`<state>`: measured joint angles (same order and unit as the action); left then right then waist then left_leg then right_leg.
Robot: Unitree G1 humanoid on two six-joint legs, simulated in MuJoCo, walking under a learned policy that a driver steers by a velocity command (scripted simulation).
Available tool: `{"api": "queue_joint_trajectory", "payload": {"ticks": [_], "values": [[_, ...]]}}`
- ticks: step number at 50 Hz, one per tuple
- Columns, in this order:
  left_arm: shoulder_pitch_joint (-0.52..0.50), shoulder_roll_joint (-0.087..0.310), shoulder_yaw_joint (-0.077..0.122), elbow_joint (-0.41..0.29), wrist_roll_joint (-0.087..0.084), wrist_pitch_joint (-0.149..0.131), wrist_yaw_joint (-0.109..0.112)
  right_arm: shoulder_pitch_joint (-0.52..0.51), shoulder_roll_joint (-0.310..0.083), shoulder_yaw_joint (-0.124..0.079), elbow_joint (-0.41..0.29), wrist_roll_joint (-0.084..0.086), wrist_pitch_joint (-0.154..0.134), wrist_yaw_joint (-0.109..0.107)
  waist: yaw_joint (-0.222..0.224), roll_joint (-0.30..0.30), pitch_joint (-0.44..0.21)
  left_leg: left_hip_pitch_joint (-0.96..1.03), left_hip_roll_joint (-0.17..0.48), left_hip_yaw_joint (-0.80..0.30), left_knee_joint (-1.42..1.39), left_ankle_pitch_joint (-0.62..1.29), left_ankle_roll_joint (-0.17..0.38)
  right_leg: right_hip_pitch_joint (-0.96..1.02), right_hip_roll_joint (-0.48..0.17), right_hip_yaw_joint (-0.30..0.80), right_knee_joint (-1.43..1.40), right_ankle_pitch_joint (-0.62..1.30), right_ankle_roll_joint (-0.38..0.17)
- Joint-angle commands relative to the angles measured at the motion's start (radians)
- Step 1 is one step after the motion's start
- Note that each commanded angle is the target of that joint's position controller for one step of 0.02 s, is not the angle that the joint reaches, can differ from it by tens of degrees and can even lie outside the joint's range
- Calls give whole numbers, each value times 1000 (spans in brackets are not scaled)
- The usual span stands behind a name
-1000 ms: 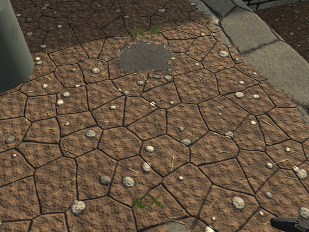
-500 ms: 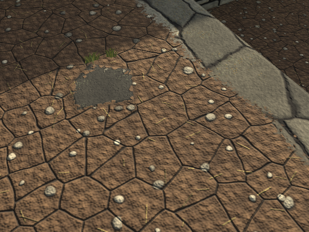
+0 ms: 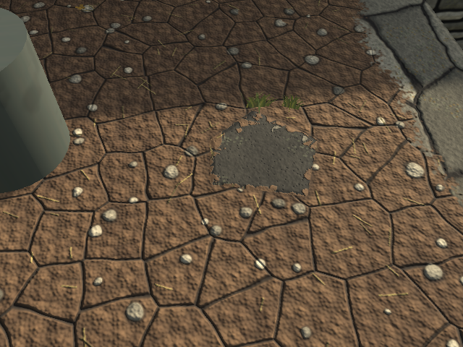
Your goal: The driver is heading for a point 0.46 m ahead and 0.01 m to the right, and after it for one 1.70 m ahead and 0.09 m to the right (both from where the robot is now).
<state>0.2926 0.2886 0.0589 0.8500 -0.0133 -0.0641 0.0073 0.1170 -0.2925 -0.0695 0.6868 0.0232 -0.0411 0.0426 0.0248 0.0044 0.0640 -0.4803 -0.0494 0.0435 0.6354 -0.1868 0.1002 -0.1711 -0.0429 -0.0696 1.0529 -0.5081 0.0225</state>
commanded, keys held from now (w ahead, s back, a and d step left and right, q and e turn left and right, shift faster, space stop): w+q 0.18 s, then w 0.20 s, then e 0.62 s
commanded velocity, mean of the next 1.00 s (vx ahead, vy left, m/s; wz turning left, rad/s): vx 0.30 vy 0.00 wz -0.01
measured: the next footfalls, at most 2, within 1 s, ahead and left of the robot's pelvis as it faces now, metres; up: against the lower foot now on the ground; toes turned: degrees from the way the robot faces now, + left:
right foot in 0.42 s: +0.44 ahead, -0.11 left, +0.00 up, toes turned +11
left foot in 0.90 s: +0.49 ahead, +0.11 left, +0.00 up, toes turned -8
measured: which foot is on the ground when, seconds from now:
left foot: down 0.00-0.44, up 0.46-0.88, down 0.90-1.00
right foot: up 0.00-0.40, down 0.42-0.90, up 0.92-1.00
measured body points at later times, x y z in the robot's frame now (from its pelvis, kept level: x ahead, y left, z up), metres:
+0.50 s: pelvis +0.29 -0.04 +0.01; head +0.32 -0.04 +0.46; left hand +0.44 +0.25 -0.07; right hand +0.40 -0.31 -0.11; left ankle +0.12 +0.07 -0.64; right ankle +0.40 -0.12 -0.72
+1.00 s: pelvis +0.40 +0.00 +0.02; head +0.44 +0.02 +0.47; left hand +0.55 +0.29 -0.09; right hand +0.56 -0.28 -0.06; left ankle +0.45 +0.12 -0.72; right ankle +0.37 -0.12 -0.66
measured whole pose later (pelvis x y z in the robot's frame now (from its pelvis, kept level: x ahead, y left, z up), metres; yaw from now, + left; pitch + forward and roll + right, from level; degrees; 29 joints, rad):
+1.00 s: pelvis +0.40 +0.00 +0.02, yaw -5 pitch +2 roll +0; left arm 0.20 0.35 0.08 0.73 -0.02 0.04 0.03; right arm 0.13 -0.27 -0.06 0.68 -0.02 -0.02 -0.03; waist 0.02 -0.04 0.03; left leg -0.30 -0.01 -0.04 0.46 -0.19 0.01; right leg -0.46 0.10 0.12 1.00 -0.52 0.04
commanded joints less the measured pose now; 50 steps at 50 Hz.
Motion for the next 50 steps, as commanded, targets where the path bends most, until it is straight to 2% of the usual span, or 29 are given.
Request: {"api": "queue_joint_trajectory", "payload": {"ticks": [1,2,3,6,8,11,15,18,19,20,21,22,23,24,25,26,27,30,33,38,41,43,44,45,46,47,48,49,50], "values": [[-116,131,15,-155,-23,-85,-13,224,-164,-50,-14,-4,-21,-13,-110,19,-200,661,308,-597,-344,-32,233,-627,-25,161,233,99,-43],[-116,134,21,-144,4,-85,-6,159,-133,-40,-28,-6,-22,-16,-69,-3,-141,526,270,-505,-356,81,211,-565,-52,155,145,141,-34],[-95,141,28,-140,15,-75,-6,122,-113,-32,-47,-20,-23,-21,-34,18,-125,435,247,-457,-377,169,205,-493,-71,163,106,174,-26],[-80,107,25,-145,29,-42,-5,114,-131,-36,-53,-15,-27,-32,-4,21,-98,298,213,-374,-416,297,210,-433,-67,135,-18,224,21],[-153,83,15,-171,31,-34,-3,141,-158,-44,-42,-11,-26,-46,-23,27,-68,248,180,-321,-425,310,190,-437,-49,120,-157,338,47],[-254,51,0,-190,25,-40,-14,176,-153,-42,-24,-6,-19,-56,-70,64,-61,213,125,-254,-411,213,132,-356,-6,104,-400,568,52],[-338,74,2,-215,9,-54,-34,255,-144,-36,21,-2,-17,-55,-113,79,-45,300,180,-312,-371,122,113,-334,8,119,-520,635,22],[-320,107,14,-220,10,-64,-41,266,-150,-39,38,-7,-9,-58,-91,103,-37,411,237,-373,-302,189,95,-337,10,123,-559,510,-25],[-282,117,19,-212,11,-66,-40,256,-152,-40,38,-8,-5,-58,-67,115,-44,427,238,-376,-264,266,85,-292,20,106,-576,470,-45],[-191,140,33,-184,21,-69,-35,232,-138,-34,33,-12,-2,-59,-15,108,-86,445,191,-333,-151,459,57,-184,42,75,-618,494,-76],[-73,181,44,-164,40,-74,-32,226,-109,-20,17,-24,0,-61,33,70,-215,390,133,-277,52,478,15,30,-42,141,-568,671,-130],[37,258,62,-147,59,-70,-33,345,-60,-2,9,-22,-9,-64,20,-133,-390,94,1,-192,408,184,-71,409,-242,455,-536,817,-292],[87,221,56,-109,26,-56,-47,405,-63,4,28,-24,-16,-62,16,-311,-446,-92,-72,-174,630,-422,-121,503,-353,745,-658,822,-389],[35,159,35,-127,-3,-48,-49,332,-138,-12,20,-18,-17,-58,26,-180,-336,-171,-6,-210,706,-413,-123,423,-324,698,-671,724,-350],[-41,126,22,-147,0,-37,-47,227,-147,-15,-1,-18,-14,-59,24,-88,-235,-183,35,-172,690,-348,-129,295,-276,561,-674,760,-309],[-89,107,12,-152,5,-29,-46,162,-138,-14,-21,-31,-12,-61,10,-34,-150,-178,62,-144,624,-304,-136,164,-234,472,-689,866,-292],[-105,98,8,-152,9,-26,-41,139,-127,-16,-33,-43,-8,-64,-10,-31,-133,-133,92,-143,546,-266,-138,95,-202,424,-697,947,-276],[-111,149,27,-142,19,-12,-30,169,-68,-5,-34,-34,5,-76,-48,-106,-157,-31,73,-115,367,-236,-164,12,-145,350,-715,1072,-275],[-103,192,47,-139,4,14,-10,141,-73,-6,-35,-33,20,-88,-46,-103,-203,18,48,-116,245,-140,-182,-16,-140,348,-717,1001,-275],[-93,185,51,-139,-10,57,12,17,-72,-10,-63,-26,37,-86,-15,-122,-160,57,18,-143,95,-54,-188,-76,-99,409,-725,605,-232],[-93,182,54,-147,-8,77,20,-14,-82,-14,-75,-19,15,-75,-9,-149,-140,88,2,-154,-27,-84,-178,-44,-94,489,-686,556,-223],[-128,171,51,-164,-16,87,26,37,-89,-21,-57,-15,-4,-66,-48,-152,-141,189,7,-142,-224,28,-153,-35,-63,518,-627,561,-186],[-117,145,43,-170,-17,89,28,61,-116,-30,-49,-20,-11,-67,-49,-129,-152,287,70,-165,-300,136,-124,-74,-26,504,-576,479,-145],[-64,90,27,-174,1,89,26,73,-178,-42,-60,-39,-7,-76,-18,37,-211,423,278,-325,-286,321,-42,-172,50,399,-391,191,-91],[-31,90,28,-201,-5,82,24,64,-215,-51,-53,-71,7,-73,15,268,-176,453,438,-541,-299,525,128,-378,182,229,-224,-152,-36],[0,171,48,-181,8,77,23,61,-167,-43,-62,-62,7,-71,-1,214,-184,436,482,-563,-295,549,189,-413,113,218,-7,-167,10],[-3,209,66,-163,-3,83,21,33,-116,-28,-71,-54,7,-72,1,143,-168,416,422,-456,-278,524,160,-420,93,218,83,-105,30],[3,200,71,-146,-7,99,26,-4,-100,-23,-75,-46,9,-72,13,102,-150,396,358,-360,-268,470,117,-423,78,206,119,-50,52],[-8,189,70,-150,-5,112,29,-24,-97,-21,-73,-35,13,-73,10,107,-133,382,335,-314,-270,443,102,-439,67,197,139,0,68]]}}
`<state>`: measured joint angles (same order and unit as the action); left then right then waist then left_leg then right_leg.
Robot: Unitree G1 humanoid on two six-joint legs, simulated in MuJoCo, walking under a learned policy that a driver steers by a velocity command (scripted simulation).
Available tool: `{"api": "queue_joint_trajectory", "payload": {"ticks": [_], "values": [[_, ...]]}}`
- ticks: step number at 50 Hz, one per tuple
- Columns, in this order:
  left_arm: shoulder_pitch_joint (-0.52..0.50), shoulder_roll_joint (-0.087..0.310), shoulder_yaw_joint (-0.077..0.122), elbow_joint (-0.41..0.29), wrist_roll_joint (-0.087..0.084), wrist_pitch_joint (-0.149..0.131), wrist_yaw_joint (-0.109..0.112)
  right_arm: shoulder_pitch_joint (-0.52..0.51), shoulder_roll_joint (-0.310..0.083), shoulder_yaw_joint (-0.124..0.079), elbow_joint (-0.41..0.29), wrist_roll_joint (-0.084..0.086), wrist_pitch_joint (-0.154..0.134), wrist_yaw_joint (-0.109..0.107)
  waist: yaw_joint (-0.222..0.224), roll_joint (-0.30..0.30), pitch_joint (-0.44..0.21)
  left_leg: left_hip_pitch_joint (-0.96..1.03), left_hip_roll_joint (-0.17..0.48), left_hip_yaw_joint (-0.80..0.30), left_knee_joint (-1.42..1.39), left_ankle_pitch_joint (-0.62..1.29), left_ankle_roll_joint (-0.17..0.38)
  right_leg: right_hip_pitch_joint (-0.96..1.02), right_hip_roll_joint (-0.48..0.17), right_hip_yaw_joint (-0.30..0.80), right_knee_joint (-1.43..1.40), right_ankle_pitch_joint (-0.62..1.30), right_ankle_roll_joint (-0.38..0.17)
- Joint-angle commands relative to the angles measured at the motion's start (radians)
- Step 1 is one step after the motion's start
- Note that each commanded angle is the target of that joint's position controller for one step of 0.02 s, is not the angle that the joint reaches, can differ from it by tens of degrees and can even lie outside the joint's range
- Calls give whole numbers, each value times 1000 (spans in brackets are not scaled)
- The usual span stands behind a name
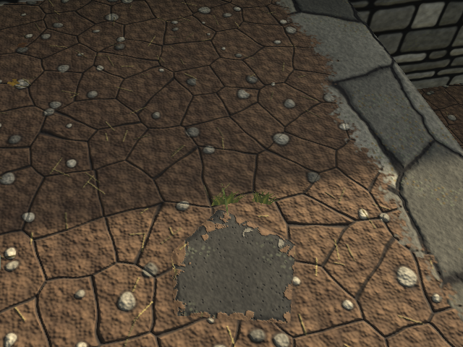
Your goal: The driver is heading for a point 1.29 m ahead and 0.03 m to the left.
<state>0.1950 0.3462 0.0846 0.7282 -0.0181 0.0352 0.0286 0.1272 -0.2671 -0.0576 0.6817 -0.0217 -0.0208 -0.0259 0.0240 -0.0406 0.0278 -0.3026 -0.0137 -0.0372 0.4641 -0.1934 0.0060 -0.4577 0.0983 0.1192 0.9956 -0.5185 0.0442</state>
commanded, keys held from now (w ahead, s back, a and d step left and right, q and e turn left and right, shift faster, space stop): e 0.12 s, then no key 0.26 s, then q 0.62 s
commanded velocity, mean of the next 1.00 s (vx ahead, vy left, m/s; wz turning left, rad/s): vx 0.01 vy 0.00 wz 0.05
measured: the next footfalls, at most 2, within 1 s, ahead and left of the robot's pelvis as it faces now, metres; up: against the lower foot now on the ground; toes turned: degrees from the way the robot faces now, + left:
right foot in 0.28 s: +0.04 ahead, -0.15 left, +0.00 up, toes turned -8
left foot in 0.74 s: +0.02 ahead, +0.07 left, +0.00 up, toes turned +1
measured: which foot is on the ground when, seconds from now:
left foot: down 0.00-0.30, up 0.32-0.72, down 0.74-1.00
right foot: up 0.00-0.26, down 0.28-0.74, up 0.76-1.00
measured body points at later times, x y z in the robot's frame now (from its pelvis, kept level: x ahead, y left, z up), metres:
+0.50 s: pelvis +0.01 -0.05 +0.00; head +0.02 -0.07 +0.45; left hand +0.21 +0.17 -0.09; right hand +0.06 -0.35 -0.13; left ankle +0.01 +0.11 -0.70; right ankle +0.00 -0.14 -0.74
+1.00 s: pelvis -0.01 -0.01 +0.01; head +0.02 +0.03 +0.46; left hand +0.11 +0.30 -0.11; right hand +0.14 -0.29 -0.08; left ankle -0.02 +0.07 -0.74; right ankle +0.01 -0.18 -0.67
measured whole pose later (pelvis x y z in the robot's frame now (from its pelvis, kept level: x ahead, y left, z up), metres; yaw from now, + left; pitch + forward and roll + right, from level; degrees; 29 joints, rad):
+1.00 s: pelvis -0.01 -0.01 +0.01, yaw +7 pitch +1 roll -3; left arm 0.08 0.34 0.11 0.79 -0.01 0.03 0.05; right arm 0.20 -0.30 -0.06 0.75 0.01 0.01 -0.03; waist -0.01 -0.03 0.07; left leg -0.20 -0.04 -0.09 0.41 -0.21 0.06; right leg -0.47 0.01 0.07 0.98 -0.37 0.09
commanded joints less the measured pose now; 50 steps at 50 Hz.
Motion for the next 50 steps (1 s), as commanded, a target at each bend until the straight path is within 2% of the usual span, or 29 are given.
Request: {"api": "queue_joint_trajectory", "payload": {"ticks": [1,3,6,8,11,13,14,15,16,17,18,19,20,22,23,24,26,28,33,36,37,38,39,40,41,42,43,45,50], "values": [[75,101,36,-38,-3,21,4,-35,-130,-32,-63,10,-3,-6,7,164,-82,176,275,-181,-108,463,195,-142,-79,-16,191,45,58],[26,64,24,-72,-9,22,-2,-13,-143,-38,-50,4,7,-12,-17,197,-78,189,254,-121,-127,456,206,-137,-88,-62,111,92,71],[-25,45,13,-111,-5,20,-15,4,-169,-50,-38,6,18,-19,-44,213,-111,229,281,-81,-127,445,220,-83,-121,-88,-37,116,70],[-39,36,5,-125,2,18,-23,2,-191,-56,-30,12,21,-12,-50,217,-125,197,288,-62,-124,454,223,14,-121,-111,-142,120,53],[-25,49,9,-124,6,21,-32,7,-207,-58,-11,31,22,3,-46,224,-120,195,302,-66,-97,423,219,101,-101,-140,-297,147,18],[33,43,11,-98,9,20,-38,-15,-201,-51,2,51,22,6,-3,207,-112,148,277,-42,-35,356,172,235,-77,-167,-535,322,-31],[42,63,14,-94,14,19,-36,36,-171,-40,29,53,18,9,-2,164,-109,80,245,-11,9,257,108,343,-88,-132,-641,444,-61],[58,131,25,-104,18,19,-23,75,-106,-18,30,12,11,17,-31,-34,-158,-52,162,77,180,-10,7,500,-268,92,-659,708,-113],[13,166,23,-120,40,14,-21,43,-73,-5,-6,-8,8,14,-36,-230,-140,-199,63,98,294,-403,-63,449,-463,279,-651,834,-294],[19,113,11,-119,56,-4,-26,-15,-147,-26,-2,7,15,2,24,-144,-138,-187,81,20,444,-452,-79,376,-458,276,-671,752,-361],[-11,89,0,-104,57,-20,-28,-5,-167,-37,11,24,22,0,1,-125,-110,-183,85,-1,506,-412,-76,341,-407,205,-677,695,-331],[-49,91,2,-98,46,-29,-27,23,-160,-41,37,25,30,-6,-16,-111,-95,-191,86,-6,517,-365,-78,336,-356,155,-678,627,-287],[-85,54,-11,-92,35,-37,-25,50,-156,-42,59,20,40,-10,-29,-111,-84,-180,97,-20,506,-313,-87,327,-339,116,-678,632,-259],[-106,2,-31,-66,42,-45,-22,99,-124,-33,95,23,45,-6,-52,-101,-86,-87,92,-16,465,-234,-102,284,-302,35,-673,699,-242],[-115,-2,-32,-56,44,-46,-21,102,-110,-27,101,28,44,-2,-51,-100,-86,-57,94,-10,402,-210,-103,288,-288,5,-668,689,-235],[-114,6,-29,-47,45,-46,-19,81,-106,-22,98,31,43,-1,-36,-100,-80,-42,91,0,349,-201,-102,296,-287,-3,-664,675,-236],[-96,61,-11,-29,40,-36,-10,38,-131,-24,75,37,43,0,-8,-96,-68,-53,76,16,306,-228,-97,327,-325,29,-653,662,-264],[-89,95,3,-18,31,-24,-1,39,-150,-29,66,45,47,-1,2,-91,-60,-78,70,27,309,-255,-89,352,-368,67,-652,653,-289],[-124,97,15,-11,22,-8,11,65,-129,-28,62,44,57,11,-15,-73,-60,-65,68,56,289,-272,-55,369,-414,53,-631,730,-294],[-162,99,22,-7,3,3,17,127,-121,-31,79,42,57,28,-64,-71,-79,62,36,103,69,-91,-4,333,-377,-32,-554,696,-229],[-129,86,23,10,-5,4,16,136,-149,-39,76,33,56,29,-66,-18,-68,121,48,42,-56,67,37,283,-324,-85,-475,559,-158],[-116,39,15,-7,28,0,12,150,-258,-66,63,29,52,15,-29,234,-85,252,243,-245,-112,397,125,92,-206,-214,-226,304,-49],[-241,21,7,-61,40,-6,19,167,-301,-71,52,8,37,21,-89,340,-55,253,403,-489,-157,546,318,-111,-43,-171,-51,-138,0],[-240,48,18,-57,33,-8,19,154,-272,-62,40,-9,16,25,-88,202,-78,249,393,-459,-166,490,353,-137,-74,-67,112,-164,1],[-202,63,26,-36,18,-6,15,100,-250,-58,35,2,1,22,-51,157,-64,244,335,-367,-155,429,300,-148,-99,-42,150,-76,-4],[-169,69,33,-11,15,-5,18,51,-232,-57,25,22,-2,18,-31,117,-51,243,280,-310,-148,362,246,-159,-109,-39,133,-2,1],[-161,81,38,-3,20,-5,22,28,-210,-49,19,38,-1,11,-26,121,-46,253,261,-294,-148,351,221,-167,-119,-32,113,57,12],[-147,62,37,3,18,-12,19,46,-194,-40,17,37,8,2,-25,140,-70,246,224,-266,-145,395,218,-124,-100,-42,118,126,36],[-170,48,30,-6,11,-27,18,75,-224,-50,15,36,24,-10,-52,164,-66,283,202,-303,-134,306,221,-111,-88,-34,-100,170,64]]}}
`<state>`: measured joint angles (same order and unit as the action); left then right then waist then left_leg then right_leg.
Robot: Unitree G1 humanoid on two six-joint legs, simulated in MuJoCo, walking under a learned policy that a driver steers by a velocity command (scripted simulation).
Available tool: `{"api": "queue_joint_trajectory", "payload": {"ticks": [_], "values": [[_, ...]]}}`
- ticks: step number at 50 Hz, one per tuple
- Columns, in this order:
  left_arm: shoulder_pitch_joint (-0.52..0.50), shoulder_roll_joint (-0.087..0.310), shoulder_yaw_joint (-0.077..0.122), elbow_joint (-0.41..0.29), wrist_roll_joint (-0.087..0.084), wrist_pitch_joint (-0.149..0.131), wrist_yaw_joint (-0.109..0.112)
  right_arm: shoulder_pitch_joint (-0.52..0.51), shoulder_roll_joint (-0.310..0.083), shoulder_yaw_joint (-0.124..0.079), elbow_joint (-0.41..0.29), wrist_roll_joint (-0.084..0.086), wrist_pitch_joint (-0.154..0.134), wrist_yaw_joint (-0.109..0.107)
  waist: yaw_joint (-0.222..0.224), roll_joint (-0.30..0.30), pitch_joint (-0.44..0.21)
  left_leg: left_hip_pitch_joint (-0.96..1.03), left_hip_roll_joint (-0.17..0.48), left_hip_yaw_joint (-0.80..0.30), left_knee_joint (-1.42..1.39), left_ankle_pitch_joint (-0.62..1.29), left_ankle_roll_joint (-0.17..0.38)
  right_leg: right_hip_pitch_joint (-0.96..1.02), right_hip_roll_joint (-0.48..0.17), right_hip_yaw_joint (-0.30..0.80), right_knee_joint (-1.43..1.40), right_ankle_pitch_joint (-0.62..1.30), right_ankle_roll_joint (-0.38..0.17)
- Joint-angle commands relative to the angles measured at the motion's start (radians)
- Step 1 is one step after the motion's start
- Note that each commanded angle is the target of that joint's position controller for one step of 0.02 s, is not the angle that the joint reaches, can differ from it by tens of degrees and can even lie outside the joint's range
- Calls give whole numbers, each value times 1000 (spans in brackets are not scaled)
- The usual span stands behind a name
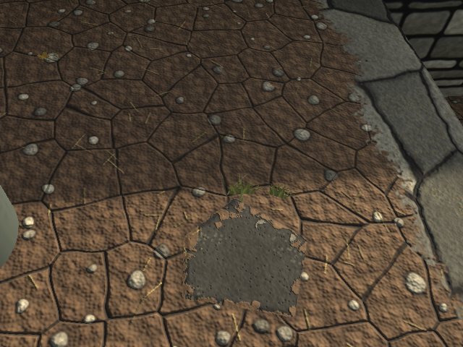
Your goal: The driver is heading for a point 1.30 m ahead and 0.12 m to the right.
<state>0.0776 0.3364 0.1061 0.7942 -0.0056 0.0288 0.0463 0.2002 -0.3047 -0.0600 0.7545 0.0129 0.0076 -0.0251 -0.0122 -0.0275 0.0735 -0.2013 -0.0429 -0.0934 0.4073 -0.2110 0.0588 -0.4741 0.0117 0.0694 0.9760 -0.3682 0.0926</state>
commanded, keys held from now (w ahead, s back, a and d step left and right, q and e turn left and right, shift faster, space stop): q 0.02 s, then no key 0.88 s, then w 0.10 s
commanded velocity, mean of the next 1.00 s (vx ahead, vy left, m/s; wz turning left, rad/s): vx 0.01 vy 0.00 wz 0.14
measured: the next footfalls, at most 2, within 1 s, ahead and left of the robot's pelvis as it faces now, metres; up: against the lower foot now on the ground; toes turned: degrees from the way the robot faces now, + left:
right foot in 0.24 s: +0.07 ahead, -0.15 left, +0.00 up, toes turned +8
left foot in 0.50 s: +0.01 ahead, +0.11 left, +0.00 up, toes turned +3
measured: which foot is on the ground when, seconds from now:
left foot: down 0.00-0.24, up 0.26-0.48, down 0.50-1.00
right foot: up 0.00-0.22, down 0.24-1.00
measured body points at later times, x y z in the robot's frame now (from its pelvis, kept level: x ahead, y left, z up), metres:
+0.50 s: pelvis +0.01 -0.03 -0.01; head +0.04 -0.04 +0.44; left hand +0.11 +0.24 -0.13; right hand +0.16 -0.30 -0.13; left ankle -0.03 +0.10 -0.75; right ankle +0.03 -0.16 -0.75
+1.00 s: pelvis +0.01 -0.01 -0.01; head +0.01 -0.01 +0.44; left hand +0.04 +0.28 -0.15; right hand +0.11 -0.27 -0.15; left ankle -0.03 +0.10 -0.75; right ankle +0.03 -0.15 -0.74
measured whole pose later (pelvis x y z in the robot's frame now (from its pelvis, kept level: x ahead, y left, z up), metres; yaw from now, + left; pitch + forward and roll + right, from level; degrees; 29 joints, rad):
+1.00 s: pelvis +0.01 -0.01 -0.01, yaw +6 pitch -2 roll +0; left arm 0.20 0.29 0.03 1.04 -0.01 0.00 0.03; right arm 0.22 -0.25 -0.02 0.98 0.00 0.00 -0.02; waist 0.01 -0.01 0.02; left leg -0.16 -0.03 -0.05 0.51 -0.32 0.02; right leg -0.22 -0.03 0.04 0.55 -0.35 0.03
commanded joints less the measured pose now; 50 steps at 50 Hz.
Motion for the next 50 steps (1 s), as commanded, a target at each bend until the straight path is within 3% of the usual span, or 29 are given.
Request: {"api": "queue_joint_trajectory", "payload": {"ticks": [1,8,10,11,12,13,14,15,16,18,20,22,24,25,26,27,28,29,34,45,46,48,50], "values": [[-53,58,8,-72,-2,-24,-1,-4,-193,-50,-61,1,-1,-11,-18,160,-108,166,227,-259,-76,291,168,-75,1,19,-120,22,18],[-1,71,0,-54,-10,-44,-25,-62,-176,-34,-62,-10,17,1,-26,192,-119,66,225,-302,-21,337,162,131,-2,-15,-321,12,-7],[47,60,-3,-38,-8,-54,-35,-94,-158,-22,-59,0,20,0,11,178,-123,53,201,-307,21,348,133,223,3,-31,-500,124,-32],[72,59,-5,-29,0,-60,-40,-89,-140,-14,-52,3,20,-3,31,156,-120,24,172,-303,35,294,95,303,-11,-21,-636,278,-52],[85,104,-1,-33,17,-64,-37,-52,-107,-2,-47,-14,13,-4,14,73,-145,-29,121,-255,95,157,38,400,-119,77,-654,436,-86],[61,167,3,-45,30,-59,-33,19,-81,5,-38,-35,5,-1,-52,-128,-155,-107,-8,-134,222,-171,-20,447,-265,232,-629,695,-180],[45,116,-16,-36,44,-63,-38,-15,-112,-4,-46,-25,4,-6,-33,-192,-138,-121,-19,-71,277,-349,-65,344,-358,330,-659,639,-330],[20,82,-28,-41,38,-71,-43,-37,-163,-18,-38,-20,8,-12,-12,-153,-116,-117,9,-63,377,-381,-94,325,-343,325,-679,566,-360],[19,84,-29,-31,31,-73,-41,-56,-169,-27,-35,-13,12,-15,-1,-146,-110,-155,8,-56,442,-375,-110,344,-314,297,-679,524,-343],[5,92,-33,-19,9,-77,-36,-45,-144,-29,-18,-10,27,-18,-5,-117,-96,-183,42,-63,487,-340,-143,360,-287,247,-661,509,-310],[-1,86,-36,-1,4,-65,-32,-35,-87,-13,-2,-7,25,-11,-9,-115,-96,-133,55,-10,366,-298,-155,350,-228,165,-641,535,-277],[17,82,-39,14,7,-50,-30,-40,-59,-4,17,-3,17,-7,9,-130,-117,-53,49,37,195,-190,-151,357,-197,125,-614,583,-266],[33,78,-43,31,-2,-42,-31,-13,-68,-8,46,-5,16,-3,-5,-120,-126,60,35,67,-51,39,-126,346,-168,100,-592,548,-235],[65,73,-47,41,0,-48,-33,-23,-101,-13,45,-15,18,-4,9,-89,-135,124,61,26,-74,146,-106,316,-156,101,-597,478,-197],[86,70,-51,44,17,-59,-42,-26,-159,-23,36,-20,22,-9,35,0,-147,172,129,-33,-24,318,-74,274,-123,66,-576,385,-154],[105,48,-54,55,18,-63,-43,-35,-167,-26,58,-18,22,-3,61,100,-149,97,120,-26,17,205,-26,312,-59,-4,-592,257,-112],[53,62,-55,59,21,-61,-41,-47,-119,-16,54,-18,17,7,27,72,-122,44,110,-33,-6,117,-12,341,-45,-24,-564,223,-80],[34,59,-53,62,17,-57,-37,-47,-93,-6,66,-27,11,9,25,64,-104,20,110,-37,-24,83,-18,340,-44,-28,-556,225,-75],[51,55,-53,100,12,-35,-20,-20,-94,4,117,-24,-19,8,27,84,-57,-12,93,-28,-32,99,-42,334,-46,-24,-548,273,-80],[80,59,-54,187,9,-31,-12,0,-81,21,182,-20,-24,2,19,41,-49,1,79,-16,-35,96,-31,322,-45,-26,-560,280,-59],[96,50,-57,199,8,-30,-10,15,-78,22,194,-19,-22,0,18,50,-70,11,73,-13,-47,-4,-25,325,-28,-45,-551,198,-59],[86,41,-58,200,-1,-32,-8,28,-117,8,198,-6,-15,-4,0,105,-31,-13,96,-75,-99,-379,23,235,27,-106,-453,-46,-68],[44,27,-62,171,-8,-53,-13,68,-162,-8,202,0,-21,-3,-25,202,44,-32,236,-279,-214,-623,111,95,25,-122,-303,-97,-85]]}}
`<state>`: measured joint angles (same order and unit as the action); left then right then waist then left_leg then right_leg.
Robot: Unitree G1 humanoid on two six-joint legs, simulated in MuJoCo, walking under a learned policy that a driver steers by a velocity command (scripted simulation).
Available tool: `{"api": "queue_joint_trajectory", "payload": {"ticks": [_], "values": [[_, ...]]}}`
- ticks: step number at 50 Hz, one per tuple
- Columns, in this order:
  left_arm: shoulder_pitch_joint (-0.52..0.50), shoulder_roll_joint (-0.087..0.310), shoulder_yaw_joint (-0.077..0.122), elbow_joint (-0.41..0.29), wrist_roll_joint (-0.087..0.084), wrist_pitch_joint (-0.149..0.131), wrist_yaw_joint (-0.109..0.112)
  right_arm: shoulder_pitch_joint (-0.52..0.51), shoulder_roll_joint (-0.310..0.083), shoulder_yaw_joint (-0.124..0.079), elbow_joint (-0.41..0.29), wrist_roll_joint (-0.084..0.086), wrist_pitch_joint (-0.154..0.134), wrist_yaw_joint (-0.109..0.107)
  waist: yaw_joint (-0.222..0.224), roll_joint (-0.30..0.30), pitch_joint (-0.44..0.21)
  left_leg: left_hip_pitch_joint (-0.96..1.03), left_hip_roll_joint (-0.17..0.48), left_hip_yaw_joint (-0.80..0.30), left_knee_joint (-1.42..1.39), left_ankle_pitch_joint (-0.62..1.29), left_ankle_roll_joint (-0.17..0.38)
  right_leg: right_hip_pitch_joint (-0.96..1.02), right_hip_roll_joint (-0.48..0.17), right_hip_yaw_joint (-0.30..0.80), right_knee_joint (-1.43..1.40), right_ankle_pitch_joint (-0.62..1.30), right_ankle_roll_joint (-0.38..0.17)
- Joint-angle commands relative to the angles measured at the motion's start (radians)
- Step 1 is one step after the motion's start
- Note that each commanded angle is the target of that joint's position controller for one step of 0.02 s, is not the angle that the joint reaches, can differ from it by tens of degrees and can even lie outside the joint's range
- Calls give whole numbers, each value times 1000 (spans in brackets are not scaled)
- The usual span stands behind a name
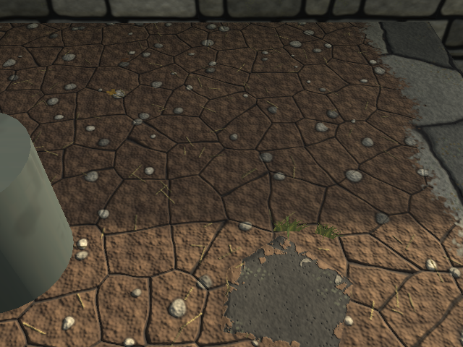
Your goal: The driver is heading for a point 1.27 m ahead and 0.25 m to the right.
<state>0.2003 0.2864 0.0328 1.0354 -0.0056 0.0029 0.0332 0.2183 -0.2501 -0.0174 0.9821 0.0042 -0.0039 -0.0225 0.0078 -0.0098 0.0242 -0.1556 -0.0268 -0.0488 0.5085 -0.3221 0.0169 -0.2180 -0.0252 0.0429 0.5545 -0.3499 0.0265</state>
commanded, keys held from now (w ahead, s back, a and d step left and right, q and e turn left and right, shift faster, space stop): w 0.24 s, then no key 0.76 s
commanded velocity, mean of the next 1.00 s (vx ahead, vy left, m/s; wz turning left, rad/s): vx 0.16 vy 0.00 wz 0.00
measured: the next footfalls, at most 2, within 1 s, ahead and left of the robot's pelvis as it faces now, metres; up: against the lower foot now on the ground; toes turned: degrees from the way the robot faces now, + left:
left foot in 0.54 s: +0.33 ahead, +0.08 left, +0.00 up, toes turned +0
right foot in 0.84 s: +0.27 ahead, -0.15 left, +0.00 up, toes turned -1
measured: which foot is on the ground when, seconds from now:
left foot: down 0.00-0.14, up 0.16-0.52, down 0.54-1.00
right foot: down 0.00-0.54, up 0.56-0.82, down 0.84-1.00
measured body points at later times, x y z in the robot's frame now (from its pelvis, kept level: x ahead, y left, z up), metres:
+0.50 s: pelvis +0.15 -0.03 +0.00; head +0.18 -0.04 +0.45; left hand +0.09 +0.23 -0.14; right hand +0.35 -0.26 -0.11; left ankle +0.29 +0.09 -0.72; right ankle +0.02 -0.13 -0.74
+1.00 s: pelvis +0.24 -0.03 +0.00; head +0.25 -0.04 +0.45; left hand +0.29 +0.23 -0.14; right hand +0.33 -0.28 -0.14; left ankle +0.29 +0.08 -0.74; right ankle +0.23 -0.15 -0.74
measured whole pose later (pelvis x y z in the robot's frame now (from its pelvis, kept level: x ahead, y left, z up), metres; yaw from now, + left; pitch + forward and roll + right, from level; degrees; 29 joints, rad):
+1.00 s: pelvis +0.24 -0.03 +0.00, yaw -1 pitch -1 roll +1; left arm 0.24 0.23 0.03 1.06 0.01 -0.02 0.04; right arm 0.14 -0.23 -0.02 1.00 -0.01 -0.02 -0.02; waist -0.01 0.02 0.03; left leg -0.27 -0.02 0.03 0.46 -0.18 0.02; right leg -0.20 -0.02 0.01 0.51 -0.29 0.01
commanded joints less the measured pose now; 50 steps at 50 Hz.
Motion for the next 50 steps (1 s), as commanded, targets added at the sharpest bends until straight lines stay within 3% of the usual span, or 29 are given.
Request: {"api": "queue_joint_trajectory", "payload": {"ticks": [1,2,4,5,6,7,8,9,10,12,14,16,19,23,26,27,28,29,30,31,33,36,39,41,42,43,44,45,50], "values": [[-86,74,9,-79,-15,-43,-7,55,-224,-56,-26,12,-18,-7,-45,205,127,-101,281,-407,-351,-517,193,-195,28,-63,179,-103,-37],[-78,76,11,-80,-21,-58,-15,46,-213,-56,-30,12,-28,-7,-35,204,145,-94,307,-433,-356,-469,210,-225,3,-41,208,-116,-57],[-32,69,11,-68,-28,-83,-32,2,-194,-55,-48,24,-38,-3,4,183,137,-82,292,-368,-321,-356,188,-178,-19,-44,97,-128,-94],[42,67,15,-34,-27,-91,-37,-50,-189,-54,-65,33,-36,-1,48,158,115,-151,241,-282,-284,-287,154,-17,-1,-76,-42,-22,-104],[127,75,25,12,-20,-93,-39,-73,-169,-48,-78,28,-36,1,80,121,85,-220,174,-200,-204,-194,122,142,34,-87,-105,85,-92],[226,106,36,43,-12,-93,-39,-86,-117,-33,-92,16,-41,5,107,0,36,-297,95,-89,0,-85,76,271,-52,60,-171,54,-105],[331,224,61,55,-13,-96,-43,-100,-65,-20,-134,7,-55,4,124,-270,-9,-471,-32,54,312,-142,5,387,-261,452,-339,-106,-216],[318,206,48,52,3,-109,-52,-96,-112,-33,-143,29,-71,2,104,-238,17,-568,-24,-26,519,-270,7,354,-367,669,-407,-205,-303],[237,148,32,25,0,-120,-52,-72,-134,-39,-132,48,-83,9,61,-141,89,-635,37,-72,611,-192,29,326,-355,594,-402,-213,-294],[175,112,20,-7,-5,-127,-56,-67,-139,-46,-115,37,-99,20,36,-83,106,-669,103,-36,597,-13,51,331,-274,399,-407,-69,-228],[180,70,2,-11,7,-112,-52,-90,-135,-55,-121,13,-99,29,30,-84,79,-595,118,7,533,66,29,307,-215,223,-380,404,-190],[200,79,0,-7,13,-92,-37,-106,-82,-44,-128,9,-90,38,28,-89,47,-527,96,61,440,98,-11,282,-176,95,-342,744,-189],[196,106,-2,-13,17,-67,-12,-216,-29,-20,-170,12,-79,38,45,-86,41,-372,51,117,192,217,-37,165,-118,-9,-332,823,-168],[200,121,5,0,5,-58,-8,-228,-76,-28,-176,15,-68,41,27,-120,16,-242,27,86,68,319,-8,159,-160,10,-291,830,-168],[141,113,9,-10,-5,-53,-7,-85,-142,-58,-124,-4,-75,38,-68,-87,-49,-71,2,81,-55,402,56,199,-144,15,-124,889,-128],[177,108,8,-8,8,-54,-10,-24,-185,-72,-108,-14,-77,31,-86,-27,-105,73,62,27,-68,667,83,149,-94,-7,-3,780,-90],[280,53,-9,-8,37,-59,-16,42,-237,-77,-98,-32,-71,26,-45,115,-242,365,249,-174,31,1027,190,-56,-15,-30,213,368,-42],[342,-13,-28,17,20,-53,-17,74,-165,-55,-78,-33,-59,31,-42,238,-377,417,416,-379,-33,1057,339,-120,68,0,459,-285,3],[287,52,-8,16,-1,-43,-19,22,-118,-38,-83,-9,-57,40,-37,154,-305,283,375,-380,-94,820,318,-137,45,71,554,-361,14],[219,68,1,-3,-16,-32,-13,-78,-110,-33,-97,3,-57,39,-15,124,-173,157,341,-308,-143,625,278,-196,18,48,579,-329,19],[163,61,11,-10,-6,-2,9,-187,-86,-21,-112,-10,-59,37,22,78,-61,-61,273,-210,-227,381,214,-159,-30,33,486,-238,32],[164,26,6,-12,6,14,25,-210,-107,-26,-102,-30,-47,27,45,130,-60,-179,219,-145,-267,234,193,-31,-27,-3,263,-175,39],[160,18,6,0,14,18,19,-213,-121,-28,-92,-13,-37,11,58,113,-93,-220,199,-118,-271,35,175,98,-15,-36,42,77,16],[140,32,8,-4,36,21,9,-175,-94,-19,-67,-4,-31,9,57,83,-57,-289,156,-93,-276,-182,101,162,-21,-29,-65,184,-18],[112,57,9,-24,38,21,10,-148,-90,-16,-54,-11,-29,11,36,52,-7,-303,128,-75,-258,-236,57,128,-67,19,-133,143,-43],[84,122,23,-19,22,18,11,-127,-95,-23,-59,-14,-21,8,-12,-52,42,-228,70,-11,-241,-182,23,-32,-61,23,-151,-58,-75],[55,96,20,-21,17,5,9,-143,-93,-21,-56,-21,-18,2,-5,-70,62,-133,55,5,-189,-101,8,-123,-49,26,-191,-139,-75],[40,67,13,-19,21,-9,9,-131,-90,-22,-51,-18,-19,-2,-14,-80,52,-84,53,10,-156,-31,13,-142,-51,27,-212,-117,-61],[59,54,11,-3,10,-43,2,-82,-85,-22,-10,-10,-24,-3,-10,-37,-25,-34,56,21,-93,227,38,-32,-42,11,-169,172,-41]]}}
